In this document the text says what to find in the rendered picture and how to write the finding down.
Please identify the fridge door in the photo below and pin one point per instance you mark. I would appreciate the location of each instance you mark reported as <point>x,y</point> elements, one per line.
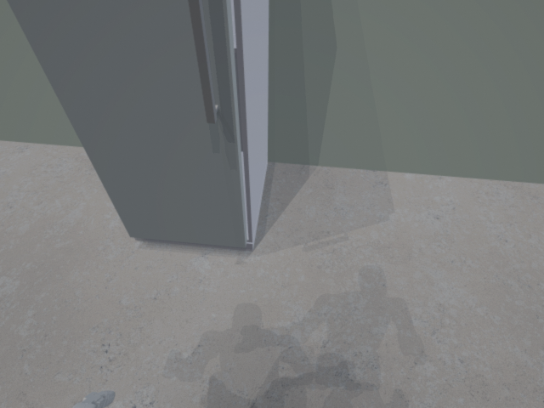
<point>127,77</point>

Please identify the left robot hand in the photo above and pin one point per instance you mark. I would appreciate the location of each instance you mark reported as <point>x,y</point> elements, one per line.
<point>96,400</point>

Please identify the handle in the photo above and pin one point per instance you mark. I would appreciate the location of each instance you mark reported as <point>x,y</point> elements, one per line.
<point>201,48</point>

